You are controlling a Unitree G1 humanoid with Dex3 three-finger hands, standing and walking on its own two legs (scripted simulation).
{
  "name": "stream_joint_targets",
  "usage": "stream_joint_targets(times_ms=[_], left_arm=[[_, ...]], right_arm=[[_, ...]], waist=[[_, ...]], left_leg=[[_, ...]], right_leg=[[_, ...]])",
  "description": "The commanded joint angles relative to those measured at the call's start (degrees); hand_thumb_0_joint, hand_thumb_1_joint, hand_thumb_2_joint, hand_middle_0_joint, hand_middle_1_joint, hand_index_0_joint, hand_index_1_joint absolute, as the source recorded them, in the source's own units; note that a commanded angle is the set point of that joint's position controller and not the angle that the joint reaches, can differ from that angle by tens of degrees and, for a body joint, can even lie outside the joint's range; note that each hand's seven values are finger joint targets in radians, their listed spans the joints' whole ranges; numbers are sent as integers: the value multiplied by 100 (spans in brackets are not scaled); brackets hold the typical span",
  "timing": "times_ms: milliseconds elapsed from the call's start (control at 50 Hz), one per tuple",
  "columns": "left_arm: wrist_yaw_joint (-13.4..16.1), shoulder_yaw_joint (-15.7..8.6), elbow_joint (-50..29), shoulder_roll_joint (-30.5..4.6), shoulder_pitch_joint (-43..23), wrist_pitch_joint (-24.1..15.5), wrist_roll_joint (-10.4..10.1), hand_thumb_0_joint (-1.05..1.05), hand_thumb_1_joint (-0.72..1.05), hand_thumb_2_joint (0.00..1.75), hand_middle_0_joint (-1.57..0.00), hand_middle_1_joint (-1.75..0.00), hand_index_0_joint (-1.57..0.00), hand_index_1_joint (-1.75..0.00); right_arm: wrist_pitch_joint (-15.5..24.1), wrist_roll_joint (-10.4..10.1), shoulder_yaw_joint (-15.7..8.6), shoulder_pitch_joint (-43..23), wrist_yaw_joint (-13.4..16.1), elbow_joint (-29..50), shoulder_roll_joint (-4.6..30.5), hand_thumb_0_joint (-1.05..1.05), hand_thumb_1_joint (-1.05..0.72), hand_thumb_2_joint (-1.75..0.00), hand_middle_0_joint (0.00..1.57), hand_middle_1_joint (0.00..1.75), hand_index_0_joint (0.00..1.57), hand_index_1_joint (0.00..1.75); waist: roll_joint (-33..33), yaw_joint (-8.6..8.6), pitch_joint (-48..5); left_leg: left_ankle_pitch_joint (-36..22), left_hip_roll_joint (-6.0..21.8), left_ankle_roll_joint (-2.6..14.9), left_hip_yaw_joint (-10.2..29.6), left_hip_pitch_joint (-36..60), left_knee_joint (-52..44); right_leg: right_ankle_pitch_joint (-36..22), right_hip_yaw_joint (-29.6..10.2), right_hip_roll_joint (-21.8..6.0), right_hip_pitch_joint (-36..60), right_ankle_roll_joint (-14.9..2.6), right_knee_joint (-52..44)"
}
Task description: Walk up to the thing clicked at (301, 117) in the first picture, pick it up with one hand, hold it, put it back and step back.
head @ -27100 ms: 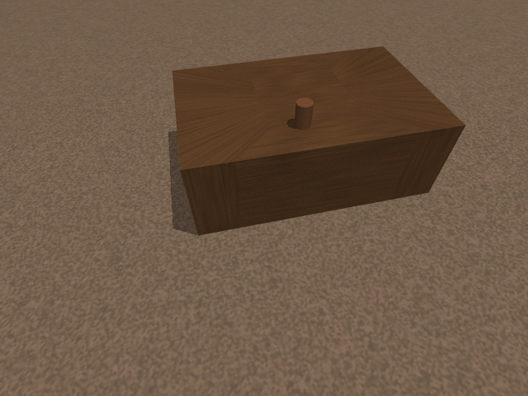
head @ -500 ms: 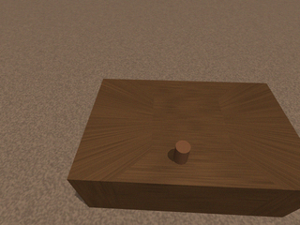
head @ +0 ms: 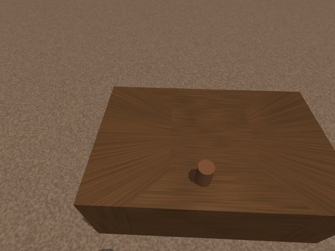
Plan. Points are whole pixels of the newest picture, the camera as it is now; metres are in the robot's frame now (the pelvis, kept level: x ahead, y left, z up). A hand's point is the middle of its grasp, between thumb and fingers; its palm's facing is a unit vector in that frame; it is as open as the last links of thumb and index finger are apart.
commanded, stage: stand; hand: right
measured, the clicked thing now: (204, 173) +0.48 -0.14 -0.31
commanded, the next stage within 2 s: step back in 0.78 s
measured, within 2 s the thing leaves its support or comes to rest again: neither
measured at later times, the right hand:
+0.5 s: hand out of the picture +0.08 -0.25 -0.16, palm faces -0.03 +0.94 -0.35, open 7.4 cm
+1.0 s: hand out of the picture +0.05 -0.27 -0.17, palm faces -0.03 +0.92 -0.39, open 7.4 cm
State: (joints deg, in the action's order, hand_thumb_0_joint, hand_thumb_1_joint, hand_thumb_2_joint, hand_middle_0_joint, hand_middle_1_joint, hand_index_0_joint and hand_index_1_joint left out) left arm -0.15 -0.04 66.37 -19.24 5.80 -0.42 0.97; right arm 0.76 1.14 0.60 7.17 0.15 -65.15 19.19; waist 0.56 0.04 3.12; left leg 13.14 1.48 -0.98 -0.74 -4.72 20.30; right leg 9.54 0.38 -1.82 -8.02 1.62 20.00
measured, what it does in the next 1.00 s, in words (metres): stands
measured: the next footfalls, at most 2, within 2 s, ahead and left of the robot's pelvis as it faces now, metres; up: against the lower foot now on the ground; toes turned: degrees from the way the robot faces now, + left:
right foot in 1.50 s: -0.11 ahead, -0.09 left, +0.00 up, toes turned -1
left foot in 1.84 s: -0.16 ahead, +0.15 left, +0.00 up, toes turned -3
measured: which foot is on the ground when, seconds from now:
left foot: down 0.00-1.00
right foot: down 0.00-1.00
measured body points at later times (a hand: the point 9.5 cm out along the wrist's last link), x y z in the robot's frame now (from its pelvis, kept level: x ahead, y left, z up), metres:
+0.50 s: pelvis +0.01 +0.00 +0.00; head +0.01 +0.01 +0.45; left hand +0.08 +0.30 -0.14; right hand +0.08 -0.30 -0.13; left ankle -0.02 +0.13 -0.75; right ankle +0.02 -0.14 -0.75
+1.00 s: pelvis -0.04 +0.01 -0.01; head +0.02 +0.01 +0.43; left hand +0.06 +0.32 -0.15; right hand +0.05 -0.31 -0.14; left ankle -0.03 +0.13 -0.74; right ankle +0.02 -0.14 -0.75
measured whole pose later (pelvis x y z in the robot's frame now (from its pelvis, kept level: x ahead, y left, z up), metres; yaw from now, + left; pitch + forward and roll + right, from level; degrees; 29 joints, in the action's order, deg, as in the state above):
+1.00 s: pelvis -0.04 +0.01 -0.01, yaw +0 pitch -1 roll -1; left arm 0.1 -3.3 58.3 -21.3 3.4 1.8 0.9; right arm -2.0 0.3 -2.6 3.9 -0.8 -59.4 22.7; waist -0.2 -0.2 9.8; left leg 19.4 0.5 1.6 0.3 -16.7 37.5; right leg 10.9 0.4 -2.2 -17.2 1.3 29.6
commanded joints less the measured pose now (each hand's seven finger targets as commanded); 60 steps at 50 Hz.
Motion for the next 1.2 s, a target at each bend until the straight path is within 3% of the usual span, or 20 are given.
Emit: stream_joint_targets(times_ms=[0, 100, 180, 340, 540, 720, 740, 760, 840, 900, 960, 980, 1020, 1040, 1060, 1080, 1100, 1120, 1160, 1180], left_arm=[[86, -204, -272, -1147, -169, -135, -46, 0, 90, 90, -20, -30, -20, -30], [96, -214, -316, -1145, -246, -115, -33, 0, 90, 90, -20, -30, -20, -30], [85, -225, -321, -1151, -243, -93, -38, 0, 90, 90, -20, -30, -20, -30], [89, -229, -358, -1170, -259, -123, -38, 0, 90, 90, -20, -30, -20, -30], [76, -247, -349, -1235, -220, -99, -27, 0, 90, 90, -20, -30, -20, -30], [69, -241, -391, -1243, -182, -112, -42, 0, 90, 90, -20, -30, -20, -30], [70, -232, -388, -1213, -174, -115, -36, 0, 90, 90, -20, -30, -20, -30], [96, -520, -541, -1603, -220, -53, -112, 0, 90, 90, -20, -30, -20, -30], [134, -595, -832, -1555, -117, 1, -104, 0, 90, 90, -20, -30, -20, -30], [126, -647, -1080, -1654, -213, 62, -70, 0, 90, 90, -20, -30, -20, -30], [145, -697, -1459, -1853, -603, 111, 60, 0, 90, 90, -20, -30, -20, -30], [149, -707, -1557, -1860, -748, 121, 86, 0, 90, 90, -20, -30, -20, -30], [158, -659, -1744, -1732, -1089, 165, 70, 0, 90, 90, -20, -30, -20, -30], [158, -602, -1812, -1514, -1004, 196, 56, 0, 90, 90, -20, -30, -20, -30], [170, -534, -1872, -1187, -890, 234, 11, 0, 90, 90, -20, -30, -20, -30], [212, -579, -1849, -1132, -729, 289, 18, 0, 90, 90, -20, -30, -20, -30], [227, -575, -1779, -1212, -317, 342, 12, 0, 90, 90, -20, -30, -20, -30], [248, -566, -1792, -1130, -183, 345, 3, 0, 90, 90, -20, -30, -20, -30], [286, -611, -1674, -1295, -174, 346, -13, 0, 90, 90, -20, -30, -20, -30], [262, -620, -1663, -1316, -53, 348, -48, 0, 90, 90, -20, -30, -20, -30]], right_arm=[[79, -44, -258, -98, 106, 294, 1253, 0, -90, -90, 20, 30, 20, 30], [76, -33, -274, -168, 119, 317, 1271, 0, -90, -90, 20, 30, 20, 30], [75, -26, -275, -220, 111, 310, 1272, 0, -90, -90, 20, 30, 20, 30], [86, -43, -285, -215, 98, 329, 1275, 0, -90, -90, 20, 30, 20, 30], [75, -36, -292, -256, 85, 333, 1275, 0, -90, -90, 20, 30, 20, 30], [71, -35, -303, -216, 69, 341, 1256, 0, -90, -90, 20, 30, 20, 30], [64, -40, -304, -233, 67, 343, 1287, 0, -90, -90, 20, 30, 20, 30], [-52, -52, -447, -417, 32, 412, 1578, 0, -90, -90, 20, 30, 20, 30], [-143, -136, -490, -141, 8, 630, 1407, 0, -90, -90, 20, 30, 20, 30], [-205, -123, -529, -42, -5, 754, 1329, 0, -90, -90, 20, 30, 20, 30], [-326, -67, -600, 340, -39, 876, 1278, 0, -90, -90, 20, 30, 20, 30], [-348, -81, -602, 569, -54, 888, 1262, 0, -90, -90, 20, 30, 20, 30], [-312, -110, -667, 830, -70, 917, 1357, 0, -90, -90, 20, 30, 20, 30], [-268, -86, -679, 739, -53, 991, 1492, 0, -90, -90, 20, 30, 20, 30], [-212, -14, -776, 533, -26, 1081, 1898, 0, -90, -90, 20, 30, 20, 30], [-154, 76, -820, 487, 10, 1149, 2147, 0, -90, -90, 20, 30, 20, 30], [-132, 123, -806, 343, 52, 1202, 2007, 0, -90, -90, 20, 30, 20, 30], [-129, 115, -802, 205, 73, 1353, 2107, 0, -90, -90, 20, 30, 20, 30], [-122, 134, -778, -201, 138, 1519, 1880, 0, -90, -90, 20, 30, 20, 30], [-109, 168, -738, -338, 165, 1569, 1726, 0, -90, -90, 20, 30, 20, 30]], waist=[[-62, -17, -514], [-66, -24, -501], [-127, 7, -329], [-74, -12, -531], [-54, -8, -302], [-40, -12, -319], [-111, -12, -284], [-7, 39, 353], [158, -53, -318], [376, -55, -779], [1093, -127, -800], [1198, -229, -757], [1040, -463, -798], [328, -419, -677], [-980, -348, -477], [-1113, -253, -443], [-585, -18, -434], [-975, -75, -530], [-1088, 40, -452], [-978, 137, -477]], left_leg=[[-1427, 606, 166, 443, -70, -319], [-1567, 606, 147, 422, -50, -331], [-1156, 589, 137, 440, -194, -447], [-1559, 631, 159, 439, 14, -414], [-904, 580, 155, 456, -94, -557], [-905, 581, 151, 465, -99, -539], [-819, 577, 168, 459, -127, -521], [-1512, 460, 355, 525, -603, 64], [-1485, 331, 441, 356, -609, 769], [-790, 8, 363, 125, -489, 1583], [1409, -400, 366, 61, -705, 2906], [1610, -259, 405, 262, -637, 2869], [775, -49, 557, 439, -408, 2329], [-415, 406, 662, 861, -730, 1189], [-1783, 1213, 763, 2056, -803, 61], [-2468, 1622, 935, 2834, -584, -178], [-3093, 1614, 1004, 2353, -434, 123], [-3523, 1747, 1041, 2513, -424, 180], [-3112, 1661, 1390, 2144, -540, 328], [-3115, 1364, 1343, 1654, -417, 501]], right_leg=[[-1355, -425, -590, 465, -192, -159], [-1467, -376, -589, 484, -195, -172], [-1053, -393, -580, 439, -192, -265], [-1386, -364, -615, 548, -202, -203], [-793, -377, -576, 353, -218, -349], [-767, -401, -585, 327, -249, -353], [-790, -414, -592, 350, -243, -397], [-1496, -449, -487, -219, -232, 108], [-1727, -568, -619, -108, -588, 342], [-1661, -1063, -1118, -372, -993, 232], [-1571, -1581, -1799, -868, -1559, 159], [-1420, -1537, -1828, -1127, -1535, 229], [-1051, -1030, -1403, -1482, -1156, 940], [-451, -601, -747, -1397, -798, 1690], [834, -230, 338, -1784, -395, 2775], [2432, -801, 821, -2188, -334, 3478], [2493, -1005, 726, -2246, -339, 3996], [2631, -1115, 846, -2345, -324, 4257], [2267, -1272, 723, -2223, -329, 4863], [2002, -1249, 732, -2274, -296, 4923]])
